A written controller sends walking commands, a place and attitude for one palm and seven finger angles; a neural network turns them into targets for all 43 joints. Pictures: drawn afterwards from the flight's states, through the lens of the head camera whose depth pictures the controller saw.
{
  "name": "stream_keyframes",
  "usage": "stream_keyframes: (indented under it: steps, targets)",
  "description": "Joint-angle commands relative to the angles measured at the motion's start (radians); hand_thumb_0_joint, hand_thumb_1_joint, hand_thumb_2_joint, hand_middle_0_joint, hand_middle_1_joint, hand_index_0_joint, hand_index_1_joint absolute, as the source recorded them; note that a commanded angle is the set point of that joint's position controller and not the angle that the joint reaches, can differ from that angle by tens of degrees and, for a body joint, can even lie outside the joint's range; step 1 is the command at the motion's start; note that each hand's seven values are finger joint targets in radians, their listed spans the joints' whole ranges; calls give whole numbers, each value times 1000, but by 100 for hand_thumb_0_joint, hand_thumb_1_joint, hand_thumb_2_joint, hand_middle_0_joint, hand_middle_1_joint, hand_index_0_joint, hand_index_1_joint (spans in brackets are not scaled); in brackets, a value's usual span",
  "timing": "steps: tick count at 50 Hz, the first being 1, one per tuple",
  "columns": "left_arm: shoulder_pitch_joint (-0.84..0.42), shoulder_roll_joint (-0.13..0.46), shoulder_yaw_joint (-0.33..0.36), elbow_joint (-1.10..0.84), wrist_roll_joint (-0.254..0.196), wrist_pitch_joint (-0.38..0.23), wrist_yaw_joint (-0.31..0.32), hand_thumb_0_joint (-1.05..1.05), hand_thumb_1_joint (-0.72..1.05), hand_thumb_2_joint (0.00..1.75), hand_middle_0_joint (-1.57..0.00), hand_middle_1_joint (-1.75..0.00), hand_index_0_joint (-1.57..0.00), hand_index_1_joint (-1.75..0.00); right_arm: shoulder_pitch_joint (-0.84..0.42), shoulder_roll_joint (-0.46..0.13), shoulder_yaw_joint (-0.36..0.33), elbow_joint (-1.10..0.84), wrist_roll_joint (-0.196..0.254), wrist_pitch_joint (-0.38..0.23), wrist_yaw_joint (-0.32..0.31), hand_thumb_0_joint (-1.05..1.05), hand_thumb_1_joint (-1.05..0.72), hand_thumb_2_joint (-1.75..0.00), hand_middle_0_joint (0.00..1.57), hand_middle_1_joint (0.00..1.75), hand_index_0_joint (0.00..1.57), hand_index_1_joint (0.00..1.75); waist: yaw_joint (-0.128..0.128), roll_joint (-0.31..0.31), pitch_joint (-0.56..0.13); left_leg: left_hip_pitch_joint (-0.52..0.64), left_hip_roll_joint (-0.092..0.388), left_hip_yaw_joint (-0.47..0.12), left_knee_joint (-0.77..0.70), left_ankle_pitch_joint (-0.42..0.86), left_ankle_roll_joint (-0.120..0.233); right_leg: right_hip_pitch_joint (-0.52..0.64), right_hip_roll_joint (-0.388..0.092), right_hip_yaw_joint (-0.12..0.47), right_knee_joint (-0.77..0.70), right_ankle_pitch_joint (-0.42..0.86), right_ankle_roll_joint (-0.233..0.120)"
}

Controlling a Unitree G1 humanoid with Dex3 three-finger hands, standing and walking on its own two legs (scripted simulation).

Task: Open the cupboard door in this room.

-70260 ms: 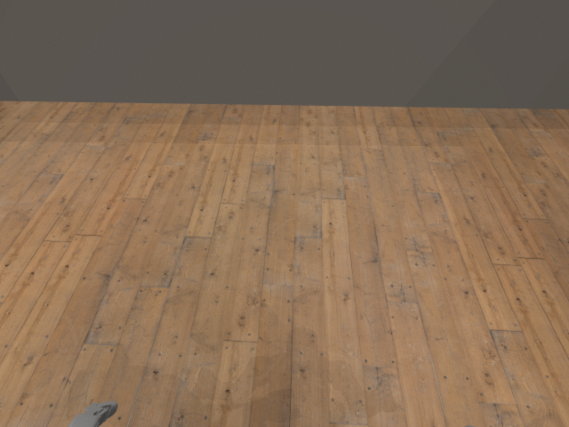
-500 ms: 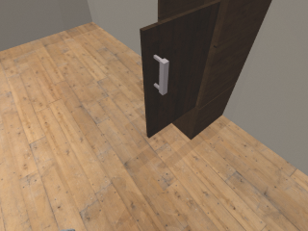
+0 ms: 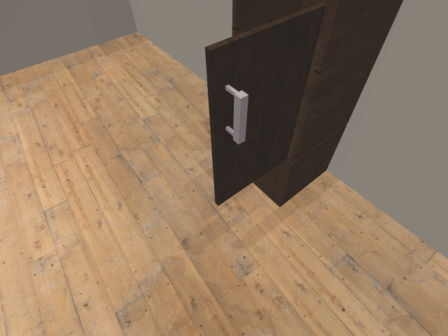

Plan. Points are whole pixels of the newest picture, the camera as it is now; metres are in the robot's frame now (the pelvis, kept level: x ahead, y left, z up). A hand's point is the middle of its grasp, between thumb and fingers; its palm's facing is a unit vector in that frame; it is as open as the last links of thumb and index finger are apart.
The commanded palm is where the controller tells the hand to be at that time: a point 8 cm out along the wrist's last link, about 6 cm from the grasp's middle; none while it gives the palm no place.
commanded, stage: stand and wait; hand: left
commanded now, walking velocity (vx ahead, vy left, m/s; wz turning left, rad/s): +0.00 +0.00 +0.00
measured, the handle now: (234, 114) +0.60 +0.01 +0.04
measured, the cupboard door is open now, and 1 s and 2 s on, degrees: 89 89 89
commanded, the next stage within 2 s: none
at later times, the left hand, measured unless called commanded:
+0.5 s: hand out of the picture +0.07 +0.23 -0.16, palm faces -0.02 -0.95 -0.31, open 7.4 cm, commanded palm none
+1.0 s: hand out of the picture +0.06 +0.24 -0.16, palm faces -0.02 -0.95 -0.31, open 7.4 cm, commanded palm none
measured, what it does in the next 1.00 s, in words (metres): stands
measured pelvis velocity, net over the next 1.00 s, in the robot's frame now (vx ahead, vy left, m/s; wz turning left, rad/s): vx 0.00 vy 0.01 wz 0.00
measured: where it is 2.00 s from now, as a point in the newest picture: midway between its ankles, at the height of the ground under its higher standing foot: outside the picture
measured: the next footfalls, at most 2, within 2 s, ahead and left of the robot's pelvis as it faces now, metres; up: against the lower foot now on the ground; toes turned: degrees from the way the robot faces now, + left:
none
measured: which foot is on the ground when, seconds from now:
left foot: down 0.00-1.00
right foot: down 0.00-1.00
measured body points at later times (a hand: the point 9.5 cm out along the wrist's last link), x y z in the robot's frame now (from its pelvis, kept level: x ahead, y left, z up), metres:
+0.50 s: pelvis +0.01 +0.00 +0.00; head +0.03 +0.00 +0.45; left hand +0.07 +0.28 -0.14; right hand +0.06 -0.27 -0.15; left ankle +0.01 +0.13 -0.75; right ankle -0.04 -0.10 -0.75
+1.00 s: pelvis +0.00 +0.01 +0.00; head +0.02 +0.00 +0.45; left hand +0.06 +0.29 -0.14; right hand +0.06 -0.27 -0.15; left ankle +0.01 +0.13 -0.75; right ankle -0.04 -0.10 -0.75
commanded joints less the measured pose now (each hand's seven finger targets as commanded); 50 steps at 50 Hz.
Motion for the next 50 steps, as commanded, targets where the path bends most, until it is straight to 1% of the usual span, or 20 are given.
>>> stream_keyframes:
  steps: [1, 5, 7, 10, 12, 16, 19, 25, 27, 28, 29, 32, 33, 38, 42, 44, 46, 47, 49, 50]
  targets:
    - [-4, 191, 36, -54, -2, -16, 8, 0, 90, 90, -20, -30, -20, -30, -6, -175, -34, -43, 3, -21, -15, 0, -90, -90, 20, 30, 20, 30, -2, -27, -92, 82, 114, -80, -17, 219, 30, -42, -139, 90, -47, 256, -19]
    - [-3, 190, 37, -56, -2, -17, 7, 0, 90, 90, -20, -30, -20, -30, -5, -173, -34, -44, 3, -22, -15, 0, -90, -90, 20, 30, 20, 30, -2, -18, -94, 83, 114, -77, -17, 225, 30, -37, -141, 89, -47, 265, -18]
    - [5, 192, 38, -60, -1, -18, 8, 0, 90, 90, -20, -30, -20, -30, -3, -176, -35, -45, 4, -23, -16, 0, -90, -90, 20, 30, 20, 30, 0, -33, -107, 93, 115, -76, -12, 235, 31, -32, -141, 86, -47, 280, -18]
    - [1, 188, 36, -57, -3, -17, 8, 0, 90, 90, -20, -30, -20, -30, -3, -170, -34, -42, 3, -23, -16, 0, -90, -90, 20, 30, 20, 30, -2, -11, -97, 86, 113, -75, -16, 232, 29, -31, -142, 90, -48, 275, -18]
    - [6, 188, 39, -59, -1, -19, 9, 0, 90, 90, -20, -30, -20, -30, 2, -171, -36, -46, 4, -24, -17, 0, -90, -90, 20, 30, 20, 30, -1, -23, -107, 94, 114, -76, -11, 247, 31, -29, -141, 88, -47, 289, -17]
    - [5, 184, 36, -59, -3, -17, 9, 0, 90, 90, -20, -30, -20, -30, 8, -166, -34, -41, 4, -25, -18, 0, -90, -90, 20, 30, 20, 30, -3, -8, -105, 92, 114, -75, -12, 263, 30, -19, -142, 87, -43, 303, -17]
    - [2, 183, 36, -58, -2, -16, 8, 0, 90, 90, -20, -30, -20, -30, 12, -167, -34, -41, 4, -24, -18, 0, -90, -90, 20, 30, 20, 30, -3, -7, -87, 82, 115, -77, -18, 247, 30, -25, -140, 85, -48, 276, -18]
    - [8, 179, 34, -56, -3, -15, 7, 0, 90, 90, -20, -30, -20, -30, 16, -161, -32, -37, 4, -24, -17, 0, -90, -90, 20, 30, 20, 30, -2, -19, -78, 80, 114, -79, -25, 232, 30, -31, -140, 83, -54, 251, -15]
    - [16, 179, 35, -56, -3, -16, 8, 0, 90, 90, -20, -30, -20, -30, 14, -165, -34, -41, 5, -24, -18, 0, -90, -90, 20, 30, 20, 30, 1, -24, -88, 91, 113, -79, -20, 227, 32, -36, -139, 86, -58, 244, -16]
    - [12, 178, 34, -56, -3, -16, 8, 0, 90, 90, -20, -30, -20, -30, 17, -162, -34, -37, 4, -25, -17, 0, -90, -90, 20, 30, 20, 30, -3, -7, -93, 90, 114, -77, -23, 229, 31, -31, -141, 86, -55, 245, -17]
    - [9, 179, 33, -55, -3, -15, 8, 0, 90, 90, -20, -30, -20, -30, 17, -161, -33, -37, 4, -25, -17, 0, -90, -90, 20, 30, 20, 30, -2, -17, -87, 87, 113, -81, -24, 233, 31, -31, -139, 86, -54, 248, -16]
    - [17, 181, 35, -56, -2, -16, 8, 0, 90, 90, -20, -30, -20, -30, 16, -167, -33, -38, 6, -25, -18, 0, -90, -90, 20, 30, 20, 30, 0, -12, -95, 94, 113, -82, -23, 229, 32, -32, -138, 87, -56, 232, -16]
    - [10, 180, 34, -54, -3, -14, 7, 0, 90, 90, -20, -30, -20, -30, 18, -165, -33, -36, 5, -25, -18, 0, -90, -90, 20, 30, 20, 30, -3, -18, -89, 89, 116, -80, -29, 224, 31, -34, -137, 84, -55, 225, -15]
    - [15, 177, 34, -51, -2, -14, 7, 0, 90, 90, -20, -30, -20, -30, 19, -161, -32, -35, 5, -27, -18, 0, -90, -90, 20, 30, 20, 30, -1, -6, -87, 89, 115, -84, -30, 231, 32, -34, -139, 82, -55, 219, -14]
    - [19, 180, 35, -53, -1, -15, 7, 0, 90, 90, -20, -30, -20, -30, 17, -167, -34, -36, 6, -26, -18, 0, -90, -90, 20, 30, 20, 30, 1, -23, -81, 92, 115, -85, -30, 225, 34, -42, -139, 83, -60, 216, -15]
    - [14, 178, 33, -51, -2, -14, 7, 0, 90, 90, -20, -30, -20, -30, 19, -165, -34, -36, 5, -26, -17, 0, -90, -90, 20, 30, 20, 30, -3, -12, -77, 87, 114, -84, -34, 217, 32, -42, -139, 86, -60, 209, -15]
    - [14, 179, 32, -50, -2, -14, 6, 0, 90, 90, -20, -30, -20, -30, 17, -167, -33, -36, 5, -26, -17, 0, -90, -90, 20, 30, 20, 30, -3, -17, -69, 82, 113, -87, -39, 207, 32, -46, -137, 86, -62, 197, -14]
    - [22, 180, 34, -49, -1, -15, 6, 0, 90, 90, -20, -30, -20, -30, 15, -166, -34, -38, 6, -26, -17, 0, -90, -90, 20, 30, 20, 30, 1, -30, -80, 92, 114, -85, -34, 209, 34, -49, -139, 85, -66, 197, -14]
    - [17, 180, 32, -48, -2, -14, 6, 0, 90, 90, -20, -30, -20, -30, 17, -165, -33, -34, 5, -26, -17, 0, -90, -90, 20, 30, 20, 30, -3, -7, -78, 87, 114, -84, -37, 204, 31, -45, -139, 87, -64, 195, -15]
    - [17, 180, 32, -49, -2, -14, 6, 0, 90, 90, -20, -30, -20, -30, 14, -165, -33, -34, 4, -26, -17, 0, -90, -90, 20, 30, 20, 30, -2, -18, -78, 88, 113, -85, -37, 208, 32, -46, -139, 88, -64, 202, -14]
